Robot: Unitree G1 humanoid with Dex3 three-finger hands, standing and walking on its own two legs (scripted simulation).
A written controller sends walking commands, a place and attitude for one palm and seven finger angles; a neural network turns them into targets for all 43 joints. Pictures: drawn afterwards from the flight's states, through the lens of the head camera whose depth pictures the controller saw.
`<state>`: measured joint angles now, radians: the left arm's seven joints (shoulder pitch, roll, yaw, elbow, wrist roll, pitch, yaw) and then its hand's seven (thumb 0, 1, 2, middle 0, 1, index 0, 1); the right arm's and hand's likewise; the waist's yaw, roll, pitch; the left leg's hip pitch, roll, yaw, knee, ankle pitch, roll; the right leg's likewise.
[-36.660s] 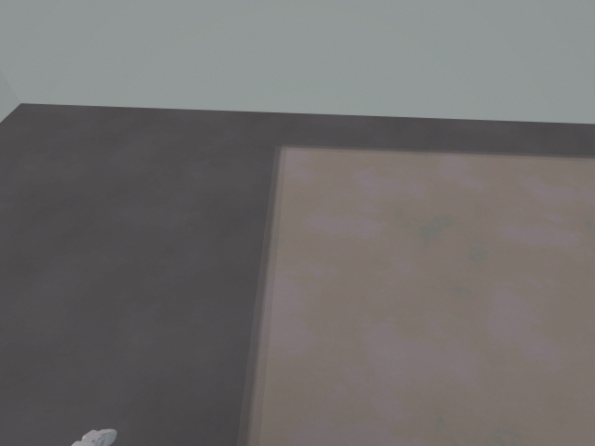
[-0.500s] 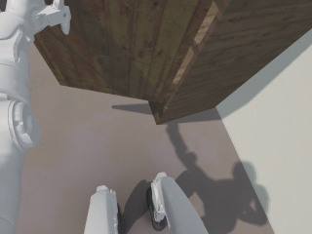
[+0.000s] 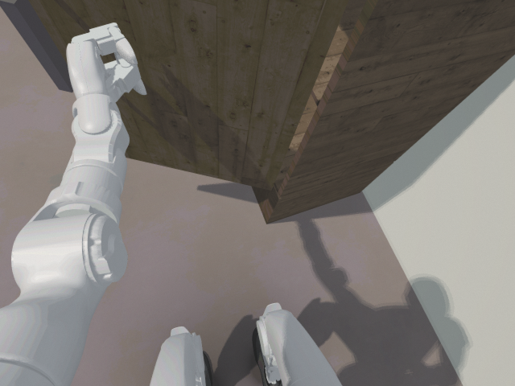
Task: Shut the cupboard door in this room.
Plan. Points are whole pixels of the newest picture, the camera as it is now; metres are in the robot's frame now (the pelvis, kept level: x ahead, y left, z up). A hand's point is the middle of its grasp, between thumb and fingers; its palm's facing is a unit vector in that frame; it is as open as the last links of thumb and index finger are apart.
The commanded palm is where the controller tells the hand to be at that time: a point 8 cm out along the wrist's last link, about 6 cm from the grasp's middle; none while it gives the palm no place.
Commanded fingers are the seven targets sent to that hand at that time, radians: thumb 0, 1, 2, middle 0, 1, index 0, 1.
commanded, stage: pull the fist back off the door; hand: left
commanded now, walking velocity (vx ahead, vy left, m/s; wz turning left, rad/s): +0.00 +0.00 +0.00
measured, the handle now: (50, 37) +0.64 +0.20 +0.06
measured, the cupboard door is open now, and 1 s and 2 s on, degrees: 58 58 58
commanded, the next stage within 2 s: draw the hand back to the body in 0.46 s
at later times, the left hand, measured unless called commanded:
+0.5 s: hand (142, 120) +0.49 +0.08 +0.06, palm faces +0.10 -0.99 -0.04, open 3.2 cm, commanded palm +0.46 +0.13 +0.07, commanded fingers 0.00 0.90 0.90 -1.30 -1.50 -1.30 -1.50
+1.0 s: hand (65, 160) +0.39 +0.14 +0.14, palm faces +0.11 -0.99 -0.05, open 3.1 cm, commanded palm +0.34 +0.19 +0.15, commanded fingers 0.00 0.90 0.90 -1.25 -1.44 -1.25 -1.44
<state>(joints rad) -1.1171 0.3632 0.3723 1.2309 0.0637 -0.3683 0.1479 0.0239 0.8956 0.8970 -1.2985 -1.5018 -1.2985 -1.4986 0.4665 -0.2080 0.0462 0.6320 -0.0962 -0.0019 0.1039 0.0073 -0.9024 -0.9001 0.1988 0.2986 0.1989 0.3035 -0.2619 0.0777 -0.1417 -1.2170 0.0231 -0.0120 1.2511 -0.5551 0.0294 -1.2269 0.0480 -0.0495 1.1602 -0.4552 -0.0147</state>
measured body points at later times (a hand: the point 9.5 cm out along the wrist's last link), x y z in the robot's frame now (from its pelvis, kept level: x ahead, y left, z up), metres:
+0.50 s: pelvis +0.00 -0.01 +0.01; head +0.13 +0.00 +0.45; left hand +0.47 +0.14 +0.07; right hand +0.08 -0.28 -0.11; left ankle +0.00 +0.10 -0.63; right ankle +0.04 -0.11 -0.63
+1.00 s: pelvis +0.01 -0.01 +0.07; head +0.07 -0.02 +0.51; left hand +0.38 +0.19 +0.15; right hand +0.10 -0.27 -0.05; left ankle +0.00 +0.10 -0.63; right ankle +0.04 -0.11 -0.63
